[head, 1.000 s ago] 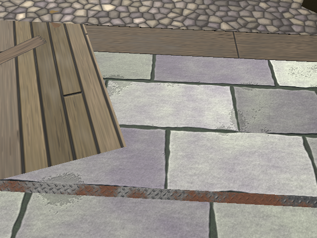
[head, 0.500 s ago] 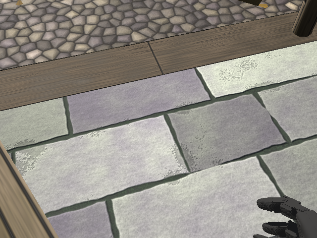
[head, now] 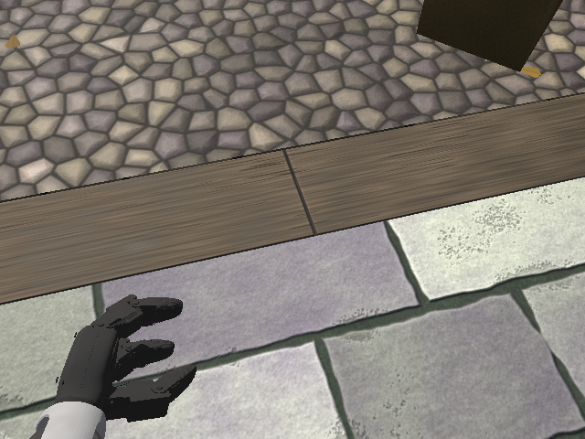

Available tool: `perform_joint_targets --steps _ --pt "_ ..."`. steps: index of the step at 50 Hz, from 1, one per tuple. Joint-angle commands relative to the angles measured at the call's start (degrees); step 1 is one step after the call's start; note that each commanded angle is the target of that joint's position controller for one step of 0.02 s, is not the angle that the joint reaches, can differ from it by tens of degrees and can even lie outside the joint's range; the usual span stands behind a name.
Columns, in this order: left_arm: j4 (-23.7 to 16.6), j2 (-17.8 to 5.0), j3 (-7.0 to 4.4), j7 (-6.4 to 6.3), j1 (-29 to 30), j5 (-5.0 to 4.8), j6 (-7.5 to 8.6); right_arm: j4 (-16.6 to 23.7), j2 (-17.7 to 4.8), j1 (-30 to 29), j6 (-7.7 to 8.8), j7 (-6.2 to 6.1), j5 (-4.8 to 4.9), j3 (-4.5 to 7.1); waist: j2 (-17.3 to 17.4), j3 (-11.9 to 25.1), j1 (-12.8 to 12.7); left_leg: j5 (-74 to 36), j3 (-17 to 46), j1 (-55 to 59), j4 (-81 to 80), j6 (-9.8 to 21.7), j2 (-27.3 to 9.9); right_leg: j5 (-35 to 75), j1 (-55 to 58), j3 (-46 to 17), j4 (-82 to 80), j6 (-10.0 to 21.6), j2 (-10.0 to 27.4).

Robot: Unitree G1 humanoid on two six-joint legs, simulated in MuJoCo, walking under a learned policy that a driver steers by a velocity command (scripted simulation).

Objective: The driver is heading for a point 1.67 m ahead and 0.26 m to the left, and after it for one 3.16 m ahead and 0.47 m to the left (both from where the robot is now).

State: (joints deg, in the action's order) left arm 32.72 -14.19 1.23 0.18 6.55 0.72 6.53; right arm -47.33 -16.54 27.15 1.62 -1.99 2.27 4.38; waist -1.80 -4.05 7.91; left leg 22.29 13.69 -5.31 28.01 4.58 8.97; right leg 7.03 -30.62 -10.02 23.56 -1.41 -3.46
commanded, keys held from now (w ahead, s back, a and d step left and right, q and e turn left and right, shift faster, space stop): q+shift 0.40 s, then shift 0.02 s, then e+shift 0.58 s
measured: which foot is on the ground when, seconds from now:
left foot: down 0.00-0.02, up 0.04-0.42, down 0.44-0.92, up 0.94-1.00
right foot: up 0.00-0.00, down 0.02-0.44, up 0.46-0.90, down 0.92-1.00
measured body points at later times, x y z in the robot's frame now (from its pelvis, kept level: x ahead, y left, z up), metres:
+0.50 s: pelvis +0.12 +0.02 +0.00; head +0.14 +0.07 +0.44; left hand +0.12 +0.35 -0.12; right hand +0.40 -0.16 -0.06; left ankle +0.11 +0.13 -0.73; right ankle +0.18 -0.12 -0.69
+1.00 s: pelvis +0.14 +0.00 +0.00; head +0.19 -0.02 +0.44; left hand +0.24 +0.31 -0.09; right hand +0.35 -0.26 -0.11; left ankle +0.09 +0.13 -0.68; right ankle +0.14 -0.09 -0.73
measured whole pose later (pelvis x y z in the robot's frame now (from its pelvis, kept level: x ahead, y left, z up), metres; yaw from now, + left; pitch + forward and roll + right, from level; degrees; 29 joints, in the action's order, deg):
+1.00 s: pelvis +0.14 +0.00 +0.00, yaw +7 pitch +2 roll +1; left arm 38.1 -17.6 -5.1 0.6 -11.3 0.1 -2.5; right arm -39.8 -17.8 5.0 -1.9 -1.9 -0.7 5.7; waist 2.5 -3.4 -0.9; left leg 31.0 -4.8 -25.8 56.8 -3.2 -4.5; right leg -20.1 -19.1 2.4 36.6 3.1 0.0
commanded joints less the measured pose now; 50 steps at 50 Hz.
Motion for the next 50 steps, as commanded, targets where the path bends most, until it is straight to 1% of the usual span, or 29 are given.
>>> perform_joint_targets --steps 1,2,3,4,5,6,8,10,11,13,20,21,22,23,24,25,26,27,29,30,33,36,41,44,46,47,48,49,50 --pt "1.2 -10.0 -4.58 -1.44 -19.2 1.08 -0.20 8.3 -5.2 -8.6 -0.33 -0.57 -0.71 1.36 3.3 18.2 -13.6 -16.9 4.6 -17.3 23.1 -5.5 -2.2 17.6 40.0 -3.0 0.3 4.5 8.6" --pt "0.8 -10.2 -3.82 -1.73 -21.9 1.98 -1.30 8.2 0.8 -0.3 -0.66 -0.58 -2.22 -0.57 -7.9 24.8 -10.3 23.8 -0.5 -27.1 39.3 -6.9 2.8 48.7 50.8 -15.7 8.2 11.0 23.6" --pt "0.8 -9.6 -3.90 -1.13 -21.0 1.94 -2.37 8.4 -3.5 11.7 -0.93 0.32 -1.09 -0.57 -15.1 33.7 -5.5 23.8 1.0 -27.5 50.3 -7.7 -2.4 44.6 52.7 -28.5 7.9 18.9 34.6" --pt "-0.4 -9.4 -4.86 -1.18 -13.9 0.20 -3.27 7.8 -7.7 9.7 -2.10 0.38 -0.07 0.33 -11.6 29.3 -4.7 15.9 -3.8 -32.3 56.5 -9.6 -7.2 18.2 47.1 -29.1 3.2 22.2 32.7" --pt "-1.8 -4.9 -3.90 -1.59 -10.5 -0.31 -3.90 8.0 -10.5 2.4 -3.08 -0.18 -0.08 1.57 -4.1 20.2 -6.6 10.1 -6.8 -34.8 54.6 -10.6 -9.2 4.1 38.2 -19.5 -0.2 18.8 25.8" --pt "-1.9 -4.1 -3.42 -1.92 -8.7 -0.15 -4.54 9.1 -11.6 -2.4 -4.01 -0.73 -0.26 2.37 -0.7 15.1 -6.9 6.2 -7.7 -33.8 53.5 -11.4 -10.4 -0.8 30.3 -13.4 -2.4 16.1 21.6" --pt "-0.1 -6.0 -4.22 -1.98 -6.6 0.47 -5.05 12.0 -8.3 -6.1 -4.81 -0.93 -0.60 1.77 -2.2 7.8 -5.5 4.3 -9.6 -30.2 45.9 -11.5 -12.2 2.5 18.5 -4.2 -5.4 14.5 17.4" --pt "2.0 -7.7 -5.32 -2.20 -8.7 0.81 -4.68 14.2 -4.4 -8.3 -4.15 -0.64 -0.99 0.67 -3.8 8.7 -6.2 2.5 -11.3 -28.9 39.7 -11.2 -13.1 10.2 18.6 -0.1 -6.7 15.6 17.8" --pt "2.6 -8.4 -5.75 -2.32 -9.1 0.73 -4.61 14.7 -4.0 -8.9 -3.88 -0.40 -1.08 0.48 -3.7 10.6 -6.3 0.9 -11.3 -28.3 37.3 -10.9 -13.9 12.0 20.1 0.8 -6.7 16.3 19.1" --pt "3.1 -9.2 -6.31 -2.44 -7.8 0.26 -4.87 15.1 -4.6 -9.6 -3.89 0.31 -1.00 0.50 -3.7 12.9 -6.0 -3.7 -11.4 -25.1 31.9 -9.8 -15.1 9.4 20.4 3.7 -7.1 16.3 20.3" --pt "5.4 -12.9 -8.22 -0.86 -7.9 -1.98 -5.10 17.5 -8.2 -13.9 -5.62 2.72 -0.99 1.89 -4.9 9.8 -5.9 -9.5 -17.0 -12.9 9.7 -4.2 -12.8 -7.3 19.1 13.4 -2.9 10.0 21.2" --pt "6.2 -11.8 -8.03 -0.67 -9.9 -2.42 -5.10 17.2 -8.4 -13.1 -5.59 2.50 -1.35 2.31 -3.0 9.8 -5.8 -11.7 -17.1 -8.5 4.9 -2.7 -10.9 -11.3 17.2 14.9 1.4 7.6 19.5" --pt "8.0 -9.5 -7.35 -0.25 -14.0 -2.15 -5.31 16.5 -10.3 -10.5 -5.31 1.87 -1.83 3.04 3.3 9.3 -5.5 -19.9 -12.7 -0.5 -1.8 -0.1 -11.5 -16.8 10.8 17.4 9.7 3.8 15.9" --pt "6.3 -6.8 -6.06 0.37 -16.4 0.76 -5.69 18.3 -17.4 -9.6 -4.85 0.77 -2.50 4.22 22.9 9.8 -7.7 -42.3 9.6 9.0 -4.0 8.0 -28.8 -42.5 -6.1 22.2 30.5 -2.5 7.6" --pt "5.3 -9.1 -6.66 -0.22 -12.4 0.43 -5.85 19.8 -16.8 -10.7 -3.80 0.99 -4.39 3.44 18.7 14.2 -3.9 -43.9 13.2 3.7 -6.2 16.2 -33.9 -45.9 -9.6 12.5 42.3 -3.2 4.9" --pt "5.6 -11.0 -7.17 -0.70 -10.2 -1.36 -6.38 18.8 -13.3 -11.4 -2.90 1.40 -4.89 2.33 12.2 13.4 -3.3 -38.6 6.8 0.4 -6.9 14.1 -30.6 -41.9 -8.1 10.2 45.4 -2.0 6.5" --pt "6.8 -9.8 -6.98 -1.12 -11.9 -1.97 -6.90 17.7 -10.3 -14.7 -2.25 1.43 -4.25 1.33 10.1 11.8 -5.8 -33.2 1.5 -1.4 -6.8 10.4 -26.9 -37.8 -7.3 9.4 43.8 -1.3 7.4" --pt "8.8 -8.7 -6.66 -1.45 -14.2 -1.46 -7.45 17.2 -6.6 -17.7 -1.95 1.34 -3.65 0.02 8.8 12.1 -7.2 -30.9 -2.7 -2.2 -6.4 7.8 -24.7 -34.3 -4.9 9.0 42.4 -1.9 8.1" --pt "11.1 -8.3 -6.66 -1.26 -18.0 -1.59 -8.21 15.9 -3.6 -20.5 -1.32 0.92 -4.36 -1.45 10.2 11.2 -9.0 -32.1 -9.9 -8.1 -7.1 6.7 -22.6 -28.7 3.5 8.6 41.5 -3.5 6.8" --pt "10.8 -8.7 -6.72 -1.24 -18.0 -2.07 -8.30 15.8 -4.0 -21.6 -1.18 0.65 -4.76 -1.30 10.4 9.9 -9.1 -30.2 -11.5 -8.5 -7.6 6.5 -22.3 -27.4 4.1 8.7 38.7 -3.9 6.5" --pt "8.1 -9.2 -6.50 -1.11 -14.7 -2.21 -8.48 14.7 -7.6 -20.5 -2.12 -0.61 -4.25 0.17 9.9 7.7 -6.6 -27.1 -9.9 -4.0 -8.1 8.3 -25.8 -28.4 0.8 10.0 33.2 -4.2 7.1" --pt "6.2 -8.1 -6.19 -0.51 -14.3 -2.21 -9.07 13.6 -7.7 -19.3 -2.77 -1.09 -3.88 0.82 8.9 7.1 -5.5 -26.7 -8.6 -1.1 -8.3 10.0 -29.2 -31.3 -0.6 10.7 31.1 -3.9 8.7" --pt "4.2 -6.8 -6.38 0.55 -15.9 -2.20 -9.93 12.6 -8.1 -21.3 -2.72 -0.64 -3.25 1.96 8.7 7.6 -6.5 -32.6 -12.8 -0.5 -6.4 9.1 -30.3 -32.5 3.4 14.0 25.0 -2.0 8.5" --pt "3.2 -6.5 -6.83 1.41 -17.5 -2.35 -10.54 12.0 -8.7 -22.8 -2.68 -0.38 -2.10 2.66 8.8 8.9 -8.2 -33.7 -16.5 -0.1 -2.6 6.0 -30.4 -28.7 8.4 16.3 16.5 0.5 7.4" --pt "3.9 -8.2 -8.04 0.86 -21.7 -2.06 -10.71 10.3 -7.0 -20.9 -2.73 0.06 -1.23 2.77 5.0 9.4 -10.2 -25.0 -22.1 -5.6 6.8 -0.2 -26.5 -16.0 18.2 14.9 4.4 4.3 5.0" --pt "3.7 -15.8 -10.36 -0.42 -25.0 -1.80 -10.33 11.1 -4.9 -20.6 -2.49 0.40 -2.65 2.36 -9.4 9.4 -10.2 -8.3 -27.2 -19.2 22.8 -6.1 -19.4 8.4 28.2 -1.7 -0.3 9.8 14.7" --pt "2.3 -20.9 -11.09 -0.37 -25.6 0.19 -9.09 16.1 -2.8 -27.9 -2.06 0.16 -4.13 1.29 -19.2 10.2 -11.4 17.8 -20.6 -36.5 36.4 -10.2 -8.8 19.7 32.5 -23.1 -2.1 22.2 25.4" --pt "1.9 -18.1 -10.48 0.21 -25.7 0.82 -7.53 15.8 -5.2 -30.9 -1.89 0.07 -3.82 1.98 -8.6 13.4 -13.9 18.0 -11.7 -39.0 43.7 -9.5 -9.3 14.4 33.9 -20.4 -3.3 23.6 25.3" --pt "2.0 -17.1 -10.01 -0.03 -23.5 0.15 -6.49 15.7 -5.1 -30.5 -1.69 0.02 -2.62 2.07 -5.8 11.4 -11.7 12.6 -9.6 -40.0 44.1 -8.2 -9.7 10.1 32.6 -16.0 -3.3 20.6 22.2"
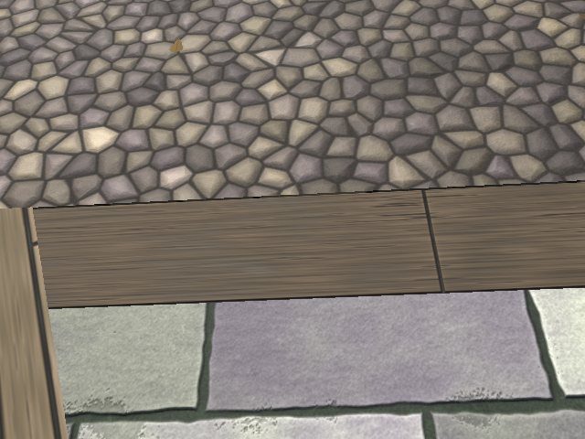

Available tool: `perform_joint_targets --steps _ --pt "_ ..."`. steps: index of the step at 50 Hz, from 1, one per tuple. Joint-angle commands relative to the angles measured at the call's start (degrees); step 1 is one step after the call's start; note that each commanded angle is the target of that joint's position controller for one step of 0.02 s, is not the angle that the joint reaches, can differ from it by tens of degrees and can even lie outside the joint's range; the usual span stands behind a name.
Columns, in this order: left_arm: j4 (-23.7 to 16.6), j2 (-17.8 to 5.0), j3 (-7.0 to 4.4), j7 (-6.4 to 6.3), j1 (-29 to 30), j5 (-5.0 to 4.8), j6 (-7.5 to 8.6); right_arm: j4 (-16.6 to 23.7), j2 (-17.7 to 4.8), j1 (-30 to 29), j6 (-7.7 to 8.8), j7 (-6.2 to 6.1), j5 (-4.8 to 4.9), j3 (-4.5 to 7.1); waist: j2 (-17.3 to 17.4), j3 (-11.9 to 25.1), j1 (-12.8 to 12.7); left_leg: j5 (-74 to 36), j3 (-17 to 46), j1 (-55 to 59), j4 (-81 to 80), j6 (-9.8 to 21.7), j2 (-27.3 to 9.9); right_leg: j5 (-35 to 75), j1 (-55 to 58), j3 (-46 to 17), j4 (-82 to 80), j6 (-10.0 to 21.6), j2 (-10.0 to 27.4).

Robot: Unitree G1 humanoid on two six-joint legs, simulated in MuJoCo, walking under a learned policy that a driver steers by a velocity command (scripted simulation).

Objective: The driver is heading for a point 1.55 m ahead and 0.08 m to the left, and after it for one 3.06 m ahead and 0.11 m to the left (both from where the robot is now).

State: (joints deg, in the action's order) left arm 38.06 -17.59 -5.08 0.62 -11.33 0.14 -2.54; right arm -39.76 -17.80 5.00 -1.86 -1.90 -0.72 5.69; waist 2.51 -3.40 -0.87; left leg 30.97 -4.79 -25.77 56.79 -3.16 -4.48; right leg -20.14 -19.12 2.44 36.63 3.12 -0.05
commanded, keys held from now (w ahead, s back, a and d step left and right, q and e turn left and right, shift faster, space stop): e+shift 0.10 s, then w+e+shift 0.08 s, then w+shift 0.02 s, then w+q+shift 0.74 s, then w+shift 0.06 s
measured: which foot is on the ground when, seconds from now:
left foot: up 0.00-0.46, down 0.48-0.92, up 0.94-1.00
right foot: down 0.00-0.48, up 0.50-0.88, down 0.90-1.00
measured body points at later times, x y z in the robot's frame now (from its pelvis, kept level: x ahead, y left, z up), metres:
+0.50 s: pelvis +0.14 +0.02 +0.00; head +0.15 +0.04 +0.45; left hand +0.30 +0.27 -0.11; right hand +0.22 -0.28 -0.08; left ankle +0.17 +0.10 -0.73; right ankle +0.00 -0.09 -0.71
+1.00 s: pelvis +0.52 +0.03 -0.01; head +0.55 +0.04 +0.44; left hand +0.66 +0.32 -0.09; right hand +0.61 -0.26 -0.12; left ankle +0.30 +0.08 -0.62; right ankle +0.61 -0.08 -0.73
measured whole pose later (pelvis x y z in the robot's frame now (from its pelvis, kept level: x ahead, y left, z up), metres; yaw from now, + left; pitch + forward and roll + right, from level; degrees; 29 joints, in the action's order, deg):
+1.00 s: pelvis +0.52 +0.03 -0.01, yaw +16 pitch +3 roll -2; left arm 36.6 -16.8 -1.0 -0.8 -6.2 3.4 3.9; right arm -49.2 -19.3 21.6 3.0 1.0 -0.5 3.7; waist 1.4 -1.6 3.8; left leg 19.1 6.4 -13.7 68.7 6.9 4.6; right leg -13.0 -24.4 2.6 34.9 -0.3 0.0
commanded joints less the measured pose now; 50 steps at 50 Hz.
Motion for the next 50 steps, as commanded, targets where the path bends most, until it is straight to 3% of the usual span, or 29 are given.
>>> perform_joint_targets --steps 1,2,5,7,9,13,16,17,20,22,23,24,25,26,27,28,31,34,37,40,42,43,44,45,46,47,48,49,50 --pt "-3.8 -12.4 -3.44 -1.01 -2.0 -0.75 2.76 6.8 -4.1 -6.4 1.92 -0.53 0.34 1.01 -6.6 8.9 -0.7 -1.7 9.6 -19.9 13.1 -0.1 3.0 34.5 19.5 -24.6 -15.7 12.8 15.6" --pt "-4.6 -10.5 -2.74 -1.64 1.2 -1.92 2.34 6.3 -5.4 -5.1 1.95 -0.99 -0.25 1.43 -6.6 8.1 0.7 -5.6 10.1 -19.3 10.8 -0.1 2.6 33.8 17.7 -22.9 -15.6 10.9 14.3" --pt "-5.8 -9.6 -2.27 -2.78 2.1 -1.49 1.32 5.0 -4.0 -2.2 2.38 -0.56 -0.11 1.26 -7.6 10.2 1.9 -11.7 9.7 -13.8 8.5 -1.3 5.2 35.8 14.9 -20.9 -15.1 9.8 10.7" --pt "-5.2 -9.6 -2.32 -2.92 -1.4 -2.44 1.64 4.8 -3.5 -2.2 3.18 0.47 0.69 0.90 -7.2 11.4 0.4 -15.2 10.1 -13.1 -0.7 -1.2 5.7 4.7 15.3 -24.0 -19.6 9.7 8.9" --pt "-5.5 -10.8 -2.38 -2.77 -1.9 -2.33 2.26 5.7 -4.2 -5.0 4.35 1.42 1.52 1.06 -11.5 7.5 -0.6 -15.8 10.6 -13.3 -8.5 -1.3 6.5 -13.0 13.0 -29.7 -23.8 10.3 9.5" --pt "-4.0 -8.7 -1.04 -2.34 -4.0 -1.17 3.89 4.3 -3.7 -4.7 6.94 2.96 1.38 0.32 -13.7 6.7 -2.9 -21.4 7.4 -8.0 -18.0 -1.0 4.0 -7.8 12.8 -25.2 -22.4 9.0 10.5" --pt "-3.6 -9.3 -0.50 -1.21 -5.4 -0.81 5.05 5.3 -3.7 -6.2 7.81 3.44 2.26 -0.44 -13.5 2.7 -4.7 -19.8 5.4 -7.5 -19.7 1.5 2.5 -11.2 10.7 -25.6 -23.7 9.5 12.6" --pt "-2.8 -10.9 -0.91 0.59 -7.8 2.94 4.56 3.7 -3.6 -4.4 4.72 4.50 -2.80 -0.94 -15.4 2.7 -5.0 -16.9 1.9 -5.8 -20.5 1.9 3.6 -15.3 10.4 -24.0 -26.3 8.3 9.6" --pt "-3.0 -9.6 -0.51 1.11 -5.4 2.37 5.03 4.2 -4.9 -2.4 3.10 5.58 -1.02 -0.92 -13.7 -0.6 -2.7 -14.8 0.5 -0.3 -22.8 5.3 3.6 -14.2 7.7 -21.0 -27.4 7.4 11.7" --pt "-2.9 -9.7 -0.44 0.21 -3.4 2.14 5.45 2.3 -5.0 4.2 3.56 5.54 -0.63 -0.92 -8.8 -0.4 1.9 -15.2 0.1 9.7 -26.4 8.1 4.8 -9.8 4.0 -16.5 -24.2 6.4 12.1" --pt "-3.0 -8.6 -0.02 -0.27 -2.4 2.81 5.72 -0.8 -6.2 13.0 4.03 5.08 -0.61 -0.32 -4.6 2.0 6.0 -12.0 1.1 19.4 -27.5 9.2 6.5 0.4 0.7 -11.9 -14.3 5.3 9.7" --pt "-4.6 -5.6 1.03 -0.58 0.6 3.59 6.17 -4.3 -10.8 25.7 4.75 4.35 -1.04 0.99 7.4 5.4 11.6 0.0 15.5 30.4 -34.3 11.5 -0.9 13.1 -7.4 -3.6 9.2 3.0 4.1" --pt "-9.0 -2.5 2.03 -0.24 2.6 2.71 7.11 -4.2 -16.8 27.8 5.07 4.45 -1.13 2.10 20.9 5.3 9.6 15.3 47.3 38.9 -46.9 17.1 -10.8 -5.2 -27.6 -1.1 23.4 -0.6 -5.4" --pt "-8.7 -4.3 2.15 -0.21 3.9 3.19 7.39 -2.8 -12.9 22.3 4.83 4.94 -0.95 1.31 10.9 3.3 7.2 17.7 54.5 38.1 -48.4 19.2 -13.0 -3.6 -34.6 -7.4 30.6 -0.5 -3.2" --pt "-7.7 -6.1 1.79 0.23 5.3 3.41 7.70 -1.7 -10.8 19.4 4.91 4.81 -0.65 0.90 3.2 2.5 6.4 11.9 46.9 35.3 -45.3 19.0 -11.5 1.8 -34.1 -8.2 31.9 -0.8 0.2" --pt "-7.0 -6.3 1.86 0.63 5.0 3.56 8.01 -2.1 -10.0 19.6 5.01 4.51 -0.49 0.75 -0.1 2.9 5.7 6.3 40.7 32.5 -44.6 18.3 -9.1 4.3 -31.4 -7.8 30.8 -1.4 2.0" --pt "-6.6 -4.8 2.77 1.66 4.8 4.28 6.59 -3.7 -7.3 20.8 5.77 3.24 0.49 -0.40 1.9 0.1 3.6 -3.0 32.7 24.9 -48.3 17.1 -3.3 6.6 -26.0 -6.0 23.7 -4.1 3.5" --pt "-8.0 -4.3 3.56 1.89 10.3 3.53 5.48 -4.9 -7.8 23.3 5.97 2.83 0.61 -0.08 0.9 -2.5 4.6 -13.7 30.3 22.8 -49.8 18.4 -1.3 9.2 -27.6 -3.1 17.2 -5.9 2.6" --pt "-9.9 -2.7 4.75 2.21 17.6 2.78 5.84 -6.2 -8.0 25.0 5.79 2.58 0.68 0.20 2.1 -3.1 6.8 -27.1 27.8 20.4 -48.4 17.6 1.2 14.8 -22.9 -1.0 6.2 -6.7 0.2" --pt "-11.8 -2.9 5.06 2.10 21.6 2.05 6.30 -7.8 -8.6 26.5 5.96 2.08 1.01 0.37 3.6 -2.2 7.8 -42.9 29.3 21.8 -47.1 16.6 -0.6 19.0 -16.3 -0.5 -1.0 -5.2 -1.1" --pt "-10.5 -4.5 4.47 1.29 16.3 1.76 6.59 -7.4 -10.2 22.6 6.18 1.76 1.25 0.63 3.2 0.9 3.8 -57.6 27.8 20.2 -42.1 13.9 -0.3 18.1 -3.4 -0.8 -5.7 -3.6 -3.1" --pt "-8.4 -7.1 3.38 0.41 9.5 1.76 6.69 -7.5 -11.8 21.9 6.47 1.87 1.26 0.96 2.5 6.1 0.8 -68.3 26.8 18.9 -34.3 12.3 0.4 14.3 7.8 -0.4 -4.7 -2.6 -4.8" --pt "-5.4 -9.4 2.12 -0.76 -2.4 1.27 6.75 -7.0 -13.8 19.2 6.81 2.25 1.03 1.39 2.0 12.2 -5.8 -69.3 25.9 14.6 -21.3 10.8 2.1 12.3 22.0 -1.5 -4.8 -1.7 -3.4" --pt "-2.6 -12.7 0.39 -2.29 -15.1 1.95 6.81 -6.1 -11.5 16.7 7.70 2.48 0.59 0.87 0.3 18.7 -11.8 -58.8 24.3 6.0 -5.7 10.3 5.2 1.3 36.9 -7.8 -2.9 -0.5 3.9" --pt "-1.6 -16.9 -0.89 -2.98 -20.7 4.74 7.05 -3.9 -1.1 20.1 8.00 2.23 2.08 -1.50 -15.9 27.0 -9.4 -12.4 18.3 -8.2 15.2 9.8 11.7 -25.6 49.4 -33.4 -10.5 3.4 22.8" --pt "-2.3 -16.1 -0.83 -2.50 -14.4 3.94 6.52 -2.0 -3.5 19.9 7.12 2.26 2.31 -2.18 -21.0 27.0 -5.6 -5.7 14.5 -14.1 22.7 10.2 10.3 -34.7 43.3 -54.2 -21.7 5.4 27.0" --pt "-2.6 -10.6 -0.04 -2.24 -8.0 3.31 6.37 -2.9 -6.3 15.4 6.30 2.39 0.66 -1.71 -14.1 15.8 -4.7 -12.1 12.9 -16.4 22.1 10.3 6.1 -32.4 33.8 -46.1 -22.0 5.5 23.1" --pt "-1.5 -6.9 0.72 -1.88 -6.6 3.11 6.46 -3.3 -6.2 13.3 5.79 3.15 -0.62 -1.79 -7.6 9.9 -3.9 -15.3 11.8 -15.7 19.9 10.0 3.8 -22.1 26.6 -36.8 -21.3 5.9 20.8" --pt "-0.1 -5.3 1.13 -1.67 -7.0 3.41 6.69 -3.2 -5.1 11.3 5.36 3.91 -1.35 -1.99 -5.4 6.3 -3.2 -15.5 11.2 -14.6 18.2 9.8 2.7 -13.5 21.2 -30.6 -22.3 5.7 18.4"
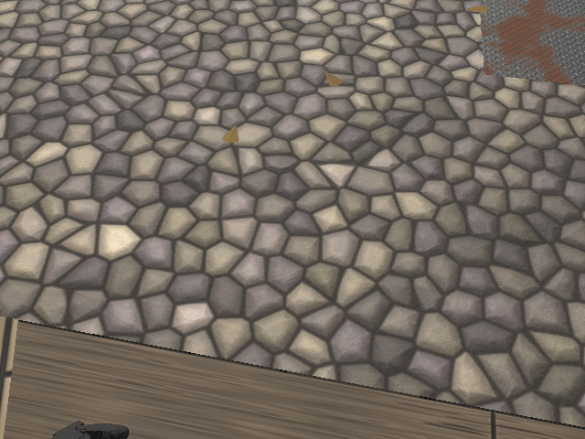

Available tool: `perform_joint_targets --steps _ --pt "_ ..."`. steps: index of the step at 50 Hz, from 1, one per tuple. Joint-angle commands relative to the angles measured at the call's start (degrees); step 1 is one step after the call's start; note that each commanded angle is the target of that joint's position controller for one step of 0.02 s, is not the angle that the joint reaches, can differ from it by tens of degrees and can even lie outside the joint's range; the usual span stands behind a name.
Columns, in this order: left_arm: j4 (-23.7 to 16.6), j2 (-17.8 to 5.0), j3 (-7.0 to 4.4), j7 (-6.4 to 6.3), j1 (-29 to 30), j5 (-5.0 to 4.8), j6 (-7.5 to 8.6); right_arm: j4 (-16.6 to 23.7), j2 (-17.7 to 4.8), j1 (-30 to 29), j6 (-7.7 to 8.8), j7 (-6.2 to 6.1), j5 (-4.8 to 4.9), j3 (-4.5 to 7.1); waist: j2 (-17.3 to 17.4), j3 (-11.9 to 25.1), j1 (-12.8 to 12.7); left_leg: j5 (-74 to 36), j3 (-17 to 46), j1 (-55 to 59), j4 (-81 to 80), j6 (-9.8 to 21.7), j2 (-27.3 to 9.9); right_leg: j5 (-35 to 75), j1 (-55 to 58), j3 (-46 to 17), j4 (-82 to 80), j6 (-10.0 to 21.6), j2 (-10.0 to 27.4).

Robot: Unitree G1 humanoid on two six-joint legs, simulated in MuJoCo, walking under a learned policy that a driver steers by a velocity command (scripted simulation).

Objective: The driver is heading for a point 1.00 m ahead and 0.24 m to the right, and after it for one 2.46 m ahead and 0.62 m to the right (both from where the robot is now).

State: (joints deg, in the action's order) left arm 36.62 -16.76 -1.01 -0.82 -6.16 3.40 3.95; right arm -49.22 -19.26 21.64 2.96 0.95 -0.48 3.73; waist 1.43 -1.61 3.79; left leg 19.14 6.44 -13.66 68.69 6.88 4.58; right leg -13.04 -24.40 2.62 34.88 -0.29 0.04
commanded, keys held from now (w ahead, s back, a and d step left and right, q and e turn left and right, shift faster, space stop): w+e+shift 0.90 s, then w+q+shift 0.10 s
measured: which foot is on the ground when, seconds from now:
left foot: up 0.00-0.28, down 0.30-0.72, up 0.74-1.00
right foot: down 0.00-0.30, up 0.32-0.72, down 0.74-1.00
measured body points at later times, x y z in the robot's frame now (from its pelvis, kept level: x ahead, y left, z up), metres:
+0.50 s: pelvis +0.46 +0.03 +0.02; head +0.48 +0.03 +0.47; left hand +0.61 +0.29 -0.10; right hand +0.45 -0.26 -0.10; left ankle +0.42 +0.14 -0.72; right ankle +0.44 -0.10 -0.62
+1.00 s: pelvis +0.90 -0.13 +0.01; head +0.93 -0.14 +0.46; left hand +1.05 +0.12 -0.11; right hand +0.97 -0.44 -0.05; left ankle +1.17 -0.07 -0.66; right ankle +0.81 -0.10 -0.72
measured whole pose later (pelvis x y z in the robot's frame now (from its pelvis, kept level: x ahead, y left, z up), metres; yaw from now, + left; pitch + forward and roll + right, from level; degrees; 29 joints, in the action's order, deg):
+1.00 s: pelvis +0.90 -0.13 +0.01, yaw -37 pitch +0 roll -1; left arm 49.7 -17.9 -3.5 0.8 -26.0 -0.1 3.8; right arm -34.8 -14.3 1.9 3.8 1.4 -3.0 -1.6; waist 0.4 -2.6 -3.8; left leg 3.2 3.5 -41.2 47.3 -2.2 -9.3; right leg -16.3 -0.4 -6.0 17.8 10.7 -12.7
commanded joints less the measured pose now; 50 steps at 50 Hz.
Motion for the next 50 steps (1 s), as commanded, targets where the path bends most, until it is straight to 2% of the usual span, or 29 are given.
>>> perform_joint_targets --steps 1,4,6,8,10,12,14,15,16,17,18,19,22,24,26,30,32,34,35,36,37,38,39,40,41,43,44,48,50 --pt "3.5 -4.8 -2.34 -0.06 -13.7 0.14 0.77 7.1 -1.9 -6.5 0.24 1.84 -2.29 -0.52 -5.3 1.8 -6.7 -3.2 0.7 -25.6 4.8 -0.6 -6.8 -16.3 21.6 -26.6 -21.8 9.3 16.0" --pt "8.0 -3.3 -1.84 0.95 -17.0 -1.65 2.60 10.8 1.0 -12.2 -0.39 2.71 -2.62 -2.02 -7.3 -2.9 -4.1 -0.3 3.2 -29.7 -2.0 -1.8 -7.3 -10.7 17.7 -22.1 -25.8 11.2 14.9" --pt "8.7 -4.9 -2.22 0.92 -15.9 -2.37 2.97 14.2 -0.8 -18.1 -0.22 3.33 -3.44 -2.61 -6.7 -5.5 -2.4 -5.0 -0.8 -32.4 -10.6 -3.4 -10.0 -5.8 16.0 -18.6 -29.3 12.1 13.9" --pt "8.1 -6.6 -2.83 1.31 -13.3 -2.57 3.01 15.8 -0.5 -22.5 0.50 4.55 -2.71 -3.90 -5.0 -6.4 -1.8 -13.4 -5.6 -17.9 -25.9 -4.7 -9.0 0.6 5.3 -11.2 -32.7 10.4 9.2" --pt "8.8 -10.8 -3.99 1.95 -15.1 -3.12 3.21 15.0 -1.3 -22.0 0.68 4.95 -1.91 -3.85 -4.9 -5.0 -1.6 -17.8 -8.8 -3.9 -28.3 -4.6 -6.0 11.7 1.2 -10.8 -35.1 10.6 10.8" --pt "9.5 -13.4 -4.48 2.33 -16.6 -3.31 3.11 13.6 -4.2 -19.1 0.64 3.58 -1.96 -2.59 -3.4 -1.7 0.1 -14.7 -9.1 1.7 -31.2 -4.2 -4.2 29.5 8.1 -9.0 -27.1 9.6 11.2" --pt "10.8 -14.6 -4.68 2.14 -18.1 -3.29 2.56 8.7 -7.4 -3.0 0.90 1.29 -2.95 -0.57 -2.2 8.7 8.0 -9.0 -9.0 21.8 -33.8 -3.6 -2.8 37.5 6.1 -6.2 -0.3 7.6 6.9" --pt "10.3 -10.1 -3.53 2.12 -18.1 -2.89 2.55 7.5 -12.3 6.0 1.13 -0.28 -4.20 1.07 2.4 14.2 11.4 5.7 2.0 33.2 -35.6 -3.2 -14.0 20.0 -4.0 -4.7 19.9 6.5 2.4" --pt "7.6 -0.8 -1.71 1.53 -21.1 -3.92 2.25 8.1 -16.3 8.0 1.67 -1.16 -5.42 1.43 15.2 18.8 6.5 25.2 26.9 35.3 -46.6 -3.2 -30.0 -16.8 -13.8 -7.5 40.1 6.4 -1.5" --pt "6.5 -4.6 -2.39 1.43 -21.3 -5.06 1.55 8.5 -15.0 3.8 1.04 -1.31 -3.74 1.71 13.9 19.3 4.2 29.4 41.4 30.5 -56.8 -0.9 -31.7 -10.2 -18.5 -8.7 45.8 7.0 -1.6" --pt "6.9 -6.0 -2.74 1.45 -17.6 -4.14 0.65 8.9 -9.3 -2.6 1.06 -1.30 -2.98 0.62 7.3 9.5 1.3 25.4 30.5 23.5 -55.1 -0.3 -28.3 -4.3 -20.8 -7.7 44.7 7.0 2.5" --pt "7.6 -5.3 -2.53 2.05 -15.5 -3.38 0.15 8.7 -5.9 -5.6 1.48 -1.00 -2.49 -0.01 4.3 4.6 0.0 13.5 20.7 17.0 -54.4 -0.2 -25.3 -1.3 -19.6 -7.0 41.8 6.4 4.5" --pt "8.3 -2.2 -2.44 3.48 -14.8 -2.20 -2.38 6.1 -2.1 -5.3 2.88 -0.86 -1.53 -0.89 4.8 0.5 -3.8 -4.5 4.5 9.3 -56.7 -2.1 -21.0 -0.3 -16.1 -6.4 38.6 4.9 7.1" --pt "5.8 -0.8 -2.11 4.16 -9.0 -1.91 -3.52 3.9 -0.5 -3.1 3.95 -0.49 -0.46 -1.14 3.8 -2.2 -4.1 -15.2 -2.7 10.1 -58.6 -2.8 -20.2 2.1 -20.5 -5.1 37.5 4.8 7.8" --pt "3.2 0.2 -1.44 4.83 -4.1 -1.93 -3.59 2.9 0.5 -2.9 4.54 -0.34 -0.52 -1.41 3.5 -3.7 -4.7 -25.3 -10.7 9.1 -59.7 -3.4 -18.3 7.5 -21.4 -2.7 33.2 5.0 7.4" --pt "-0.5 -0.6 -0.26 6.48 5.2 -2.21 -3.27 1.7 -2.3 -3.1 4.75 -1.38 -0.88 -0.98 0.4 -6.6 -5.4 -38.0 -21.5 8.6 -63.2 -5.0 -15.2 16.3 -13.1 5.0 12.9 7.9 4.0" --pt "0.0 -2.0 -0.39 6.58 4.6 -2.29 -3.22 1.3 -5.6 0.0 4.30 -2.18 -0.87 -0.41 1.1 -3.9 -6.3 -65.0 -23.0 13.5 -57.2 -6.1 -15.8 16.0 -5.6 9.7 8.8 9.6 -1.3" --pt "2.9 -5.5 -1.53 5.79 -6.3 -2.42 -3.32 2.4 -9.7 -1.8 2.60 -3.20 -1.29 0.74 4.5 3.1 -13.1 -82.3 -22.2 16.6 -41.7 -6.6 -18.1 10.5 6.2 9.5 8.6 11.5 -4.8" --pt "6.0 -8.1 -2.84 5.08 -17.4 -2.37 -3.34 3.6 -11.1 -4.7 1.55 -3.38 -1.59 1.25 5.1 8.1 -18.6 -83.5 -20.8 13.6 -27.8 -5.8 -19.2 7.4 17.6 7.2 8.5 13.3 -5.7" --pt "9.9 -10.7 -4.58 3.77 -28.3 -2.45 -3.25 4.4 -11.0 -6.4 0.76 -2.91 -1.96 1.35 2.4 12.3 -22.4 -70.0 -19.8 5.5 -8.8 -5.1 -17.6 4.0 31.8 3.0 4.6 15.0 -6.1" --pt "10.0 -13.8 -6.42 2.26 -24.5 -4.14 -4.15 4.5 -5.8 -8.0 1.01 -1.64 -2.11 0.47 -10.5 7.3 -18.7 -9.0 -19.0 -10.8 15.0 -6.4 -5.3 0.5 37.4 -6.0 0.7 16.6 -1.8" --pt "6.9 -21.3 -7.30 2.21 -17.9 -1.67 -4.95 11.8 -2.4 -1.1 2.35 -1.17 -1.22 -1.12 -19.4 14.2 -8.3 9.9 -10.0 -33.4 31.7 -9.2 -0.7 2.0 50.9 -39.0 -6.7 28.7 11.7" --pt "4.9 -19.4 -7.59 1.73 -18.8 -2.06 -5.00 13.1 -5.0 -5.7 3.96 -1.35 -1.63 -1.49 -7.6 17.7 -12.2 5.8 -1.0 -38.4 29.8 -8.3 -3.3 -10.4 51.0 -50.0 -17.5 30.2 15.2" --pt "6.2 -15.5 -6.79 1.07 -17.8 -2.20 -4.49 13.0 -5.7 -8.1 4.78 -1.30 -1.60 -1.69 -0.4 7.3 -9.6 2.4 -0.4 -38.4 22.1 -7.8 -6.3 -12.4 40.3 -48.3 -22.0 26.8 14.5" --pt "7.2 -12.8 -6.05 0.83 -16.1 -2.32 -3.66 13.1 -5.2 -9.7 4.61 -1.37 -2.02 -1.88 3.9 1.8 -6.2 1.3 -0.6 -34.3 14.9 -8.1 -8.8 -7.8 30.1 -42.9 -22.4 24.2 12.1" --pt "6.9 -10.8 -4.95 0.32 -12.8 -2.53 -1.69 12.3 -4.3 -8.5 2.14 -1.31 -3.99 -2.46 5.1 -2.0 -1.8 2.5 -0.8 -26.0 7.7 -9.7 -11.0 2.5 15.9 -33.5 -22.2 22.3 6.8" --pt "6.9 -10.0 -4.55 0.50 -12.7 -2.86 -0.96 12.5 -3.7 -8.7 0.91 -1.15 -4.18 -2.62 4.5 -2.5 -1.0 3.7 -1.5 -23.5 3.6 -10.7 -11.9 3.7 11.0 -30.7 -23.0 22.0 4.9" --pt "8.1 -8.1 -4.11 1.17 -14.1 -3.30 1.37 16.6 1.4 -19.2 0.67 0.66 -2.81 -4.75 1.2 -5.2 -4.0 -16.8 -7.5 -16.0 -21.6 -10.0 -12.7 13.8 2.9 -17.9 -27.2 17.4 -1.2" --pt "9.4 -8.1 -4.04 2.07 -17.9 -4.30 2.55 16.9 2.3 -23.0 1.03 1.21 -1.23 -4.99 -0.1 -4.3 -7.9 -31.1 -10.3 -11.0 -30.7 -7.0 -10.8 21.2 6.1 -15.4 -30.3 14.4 0.1"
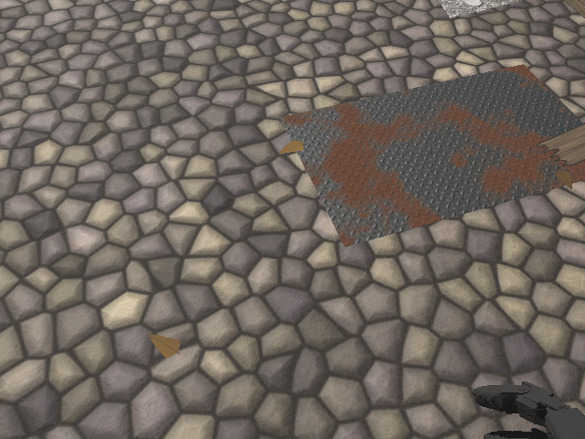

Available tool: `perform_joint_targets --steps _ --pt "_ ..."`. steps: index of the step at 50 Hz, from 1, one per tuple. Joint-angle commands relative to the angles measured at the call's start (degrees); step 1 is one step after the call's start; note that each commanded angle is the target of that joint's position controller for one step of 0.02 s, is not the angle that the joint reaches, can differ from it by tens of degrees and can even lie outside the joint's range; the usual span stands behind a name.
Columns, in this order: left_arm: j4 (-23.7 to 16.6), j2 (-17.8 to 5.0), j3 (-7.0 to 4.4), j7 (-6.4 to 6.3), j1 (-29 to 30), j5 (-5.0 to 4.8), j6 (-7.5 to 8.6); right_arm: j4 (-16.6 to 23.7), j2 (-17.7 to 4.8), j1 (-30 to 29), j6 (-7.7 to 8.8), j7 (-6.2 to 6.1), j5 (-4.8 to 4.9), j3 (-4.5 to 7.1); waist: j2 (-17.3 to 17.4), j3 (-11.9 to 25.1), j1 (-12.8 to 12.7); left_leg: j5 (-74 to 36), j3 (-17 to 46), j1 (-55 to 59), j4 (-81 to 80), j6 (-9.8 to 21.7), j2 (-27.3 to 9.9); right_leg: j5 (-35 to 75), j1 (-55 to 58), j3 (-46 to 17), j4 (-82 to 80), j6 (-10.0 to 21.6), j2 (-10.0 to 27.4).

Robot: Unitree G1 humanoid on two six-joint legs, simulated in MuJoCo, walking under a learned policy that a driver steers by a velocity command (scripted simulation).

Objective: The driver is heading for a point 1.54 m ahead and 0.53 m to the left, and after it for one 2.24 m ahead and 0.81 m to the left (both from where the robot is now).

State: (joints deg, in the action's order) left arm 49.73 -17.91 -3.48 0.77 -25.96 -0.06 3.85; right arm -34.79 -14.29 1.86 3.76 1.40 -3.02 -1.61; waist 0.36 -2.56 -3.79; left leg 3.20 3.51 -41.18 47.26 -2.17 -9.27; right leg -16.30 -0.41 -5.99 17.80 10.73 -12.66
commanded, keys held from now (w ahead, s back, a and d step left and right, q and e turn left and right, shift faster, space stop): w+q+shift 0.86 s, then w+shift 0.06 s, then w+e+shift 0.08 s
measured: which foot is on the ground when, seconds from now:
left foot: up 0.00-0.14, down 0.16-0.60, up 0.62-1.00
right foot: down 0.00-0.18, up 0.20-0.58, down 0.60-1.00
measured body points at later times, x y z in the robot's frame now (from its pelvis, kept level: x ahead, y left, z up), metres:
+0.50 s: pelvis +0.48 +0.10 +0.00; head +0.51 +0.11 +0.45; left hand +0.70 +0.35 -0.04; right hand +0.46 -0.19 -0.12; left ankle +0.35 +0.14 -0.73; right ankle +0.73 -0.02 -0.68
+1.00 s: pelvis +0.91 +0.26 -0.03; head +0.94 +0.28 +0.42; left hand +0.66 +0.40 -0.15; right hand +1.28 +0.29 -0.06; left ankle +1.01 +0.42 -0.71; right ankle +0.79 +0.01 -0.73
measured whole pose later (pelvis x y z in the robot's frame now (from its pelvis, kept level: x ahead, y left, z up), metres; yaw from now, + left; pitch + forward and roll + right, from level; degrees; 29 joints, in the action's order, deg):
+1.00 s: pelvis +0.91 +0.26 -0.03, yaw +41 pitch +2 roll -1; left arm 53.6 -17.1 -1.8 -0.4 -31.2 1.6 5.5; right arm -33.7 -18.2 -5.3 1.1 4.9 -2.6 0.6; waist 1.2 -1.8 -5.5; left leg 5.6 -5.5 -38.7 40.5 9.5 1.3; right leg -25.7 15.4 15.3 13.4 -3.2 2.1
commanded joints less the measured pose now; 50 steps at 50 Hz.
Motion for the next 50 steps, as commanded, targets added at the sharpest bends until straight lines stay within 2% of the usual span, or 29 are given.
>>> perform_joint_targets --steps 1,3,5,7,8,9,10,11,13,15,17,21,23,26,28,29,30,31,32,33,34,35,36,39,42,45,47,49,50 --pt "-3.0 -7.3 -1.56 0.59 0.5 -0.80 3.02 2.4 -3.4 -4.4 0.21 0.73 1.83 0.64 0.5 -3.2 -1.5 -17.8 -7.8 15.8 -11.9 3.4 3.6 28.1 -12.9 -6.1 -14.0 2.2 14.1" --pt "-1.7 -8.5 -1.59 0.14 -0.9 0.04 3.14 2.6 -5.3 -5.9 0.30 0.56 1.84 1.39 -0.4 -2.6 -2.3 -15.8 -8.7 12.6 -16.7 6.1 5.2 37.5 -1.1 -3.5 -12.9 0.2 16.3" --pt "-0.9 -10.6 -1.81 -0.83 -1.1 1.16 2.82 1.6 -7.8 -3.2 0.53 0.38 1.67 2.60 -3.4 0.9 0.0 -8.1 -10.6 14.7 -17.4 8.1 9.5 59.0 7.7 -0.2 -6.4 -2.0 18.5" --pt "-0.9 -12.3 -2.16 -2.01 1.2 3.39 1.49 -2.7 -11.1 10.5 0.18 -0.14 2.35 4.35 -7.1 8.2 7.6 2.1 -10.3 25.1 -15.3 10.1 13.9 76.4 11.4 2.5 10.2 -3.4 21.0" --pt "-1.7 -12.3 -2.19 -2.45 4.9 4.09 0.56 -6.9 -12.5 23.5 -0.25 -0.69 2.51 5.44 -6.1 12.3 14.6 4.2 -10.4 36.5 -16.8 11.3 14.1 75.2 6.6 5.6 26.1 -4.1 20.0" --pt "-3.3 -9.7 -1.38 -2.63 7.9 4.31 0.60 -9.5 -15.9 34.7 -0.90 -1.44 2.13 6.99 -1.6 16.2 19.4 15.0 -1.5 50.1 -12.9 14.3 7.7 56.7 -6.9 7.8 50.2 -4.8 16.5" --pt "-6.1 -2.5 0.21 -0.89 2.6 1.11 2.00 -10.5 -20.0 32.0 -1.44 -1.08 1.61 8.36 22.7 19.1 10.1 25.6 36.7 64.9 -23.8 24.5 -5.6 -2.5 -35.1 6.5 72.5 -10.1 3.7" --pt "-7.1 -5.1 1.16 -1.07 5.1 2.20 3.07 -8.4 -16.1 24.7 -1.62 -0.06 1.84 8.07 11.0 17.0 9.8 28.3 47.3 63.9 -31.8 26.1 -7.0 -4.2 -44.4 -0.1 73.6 -8.4 6.8" --pt "-9.3 -6.0 1.86 -0.64 13.3 2.77 4.01 -9.4 -10.7 22.1 -1.24 -0.02 2.14 7.10 -4.2 6.0 7.6 22.1 34.7 47.3 -33.6 22.7 -4.3 1.0 -42.3 -1.2 63.0 -8.0 13.3" --pt "-11.8 -4.2 2.72 -0.15 15.9 4.69 2.39 -11.5 -9.0 22.1 -0.53 -0.82 2.08 6.16 -4.3 0.5 3.6 16.8 27.2 34.8 -35.1 20.2 1.1 -1.0 -38.2 -0.5 55.2 -9.5 15.5" --pt "-13.1 -3.2 3.54 0.21 16.1 5.11 0.63 -11.9 -10.5 22.6 0.39 -0.73 2.59 6.42 -0.9 -1.5 2.0 14.9 23.9 28.2 -37.2 20.8 3.6 -3.3 -37.3 1.1 48.3 -11.2 16.9" --pt "-18.8 -1.7 5.24 1.45 29.4 3.01 0.69 -10.9 -11.8 22.4 1.02 -0.44 3.02 7.49 1.1 -5.5 5.3 6.6 18.1 17.2 -42.4 18.0 8.3 13.7 -28.9 5.8 24.9 -13.8 16.5" --pt "-19.5 -1.2 5.32 1.49 31.4 2.21 0.82 -11.3 -12.6 24.4 1.21 -0.05 3.80 8.05 1.7 -3.1 7.4 -3.7 18.0 19.5 -41.5 15.7 8.0 23.1 -23.2 6.5 19.2 -13.3 14.8" --pt "-20.3 -2.7 4.72 0.73 32.4 2.10 1.14 -11.8 -13.3 26.4 0.80 -0.59 3.82 8.59 2.4 -0.5 8.6 -15.4 18.9 30.1 -35.2 13.4 6.9 21.7 -21.4 5.7 12.7 -12.2 13.3" --pt "-18.2 -6.0 3.10 -0.38 25.2 2.11 1.53 -11.9 -15.3 26.1 0.61 -1.09 3.28 9.01 2.2 5.7 5.1 -30.8 18.3 34.4 -22.8 11.0 7.2 12.8 -11.3 5.9 10.8 -10.9 10.4" --pt "-16.0 -7.8 2.03 -1.16 16.0 1.99 1.87 -11.4 -16.9 23.9 0.75 -0.87 3.10 9.32 1.8 11.1 -0.3 -31.2 17.2 31.7 -10.9 9.8 9.0 9.9 -0.3 5.2 10.6 -10.0 11.7" --pt "-14.1 -11.4 0.33 -2.44 3.9 2.78 2.17 -10.3 -14.4 21.8 1.45 -0.68 2.91 8.71 0.1 17.8 -5.9 -20.9 15.0 23.5 4.7 9.3 11.2 -2.0 13.8 -1.6 12.3 -8.3 19.6" --pt "-13.1 -15.3 -1.12 -3.17 -2.3 5.16 1.97 -8.0 -4.6 24.1 1.84 -1.08 4.49 6.36 -13.6 25.6 -4.9 21.1 8.2 7.2 23.2 8.6 16.6 -21.3 28.7 -25.3 7.5 -4.5 37.6" --pt "-12.7 -16.6 -1.96 -2.66 1.1 3.92 1.17 -5.6 -6.7 25.4 1.04 -1.19 4.78 5.52 -21.4 28.7 -1.6 24.0 4.2 -1.0 32.7 8.8 14.5 -28.1 27.5 -45.5 -0.6 -0.7 41.9" --pt "-13.6 -9.6 -0.95 -2.40 6.6 3.59 0.88 -6.9 -9.8 19.4 0.01 -1.45 3.29 6.04 -10.8 17.7 -1.9 17.4 2.6 -4.9 33.1 9.0 10.0 -28.6 19.0 -35.7 -1.6 -1.7 37.6" --pt "-12.9 -5.7 -0.06 -2.11 8.6 3.32 0.91 -6.6 -9.8 15.6 -0.47 -0.78 2.32 6.07 -4.8 10.5 -1.6 14.0 1.6 -4.5 30.2 8.5 8.2 -17.5 11.5 -24.9 -1.3 -2.6 34.8" --pt "-11.7 -4.4 0.23 -2.02 8.5 3.66 1.00 -6.4 -8.9 13.3 -1.03 0.05 1.84 6.09 -2.7 6.9 -0.9 13.4 1.2 -3.4 28.6 8.0 6.8 -7.6 6.3 -17.7 -2.3 -3.6 32.5" --pt "-9.9 -3.8 0.48 -2.09 7.2 3.36 1.36 -5.4 -7.4 12.3 -1.81 0.90 1.13 5.86 -4.2 4.5 0.4 13.5 1.2 -2.9 27.8 7.6 5.6 -1.7 2.8 -12.1 -3.1 -4.2 30.8" --pt "-5.9 -1.1 0.90 -0.93 4.8 1.39 2.82 -1.5 -4.2 7.1 -3.90 2.23 1.01 4.63 -5.9 1.2 2.7 12.8 0.0 -6.0 26.3 7.2 3.0 12.2 -0.4 -1.1 -5.5 -5.9 29.8" --pt "-5.2 -2.4 0.65 -0.78 8.3 1.35 3.79 2.7 -4.5 1.8 -4.03 3.49 1.03 3.67 -6.1 -1.5 5.3 3.2 -2.3 -4.3 18.4 7.2 3.0 20.7 -5.4 10.2 -9.3 -7.3 27.2" --pt "-3.7 -4.7 0.33 -0.82 6.6 1.61 4.17 4.4 -4.5 -3.9 -3.69 4.70 0.97 2.62 -2.7 -5.5 5.0 -3.9 -8.3 5.4 1.4 9.0 5.7 28.1 -9.5 18.2 -13.7 -8.1 24.5" --pt "-2.0 -7.0 0.23 -0.86 2.0 1.64 4.07 3.3 -4.6 -4.3 -3.09 4.42 0.66 2.30 -2.5 -4.7 4.7 -4.3 -11.5 13.9 -3.8 11.2 10.7 51.3 -6.6 19.2 -12.3 -7.3 25.4" --pt "-1.2 -12.0 -0.54 -1.52 1.0 1.64 2.62 0.5 -7.9 3.0 -2.55 3.17 0.05 3.38 -5.6 0.4 9.8 3.8 -11.4 24.1 -6.4 12.8 15.3 72.0 -1.4 18.8 0.0 -5.9 27.6" --pt "-1.2 -13.8 -0.70 -1.95 2.1 1.65 1.72 -2.7 -10.2 12.8 -2.49 2.28 -0.16 4.51 -6.7 5.4 14.9 7.6 -9.2 34.9 -8.2 13.9 16.1 75.2 -2.5 17.9 12.6 -5.1 28.5"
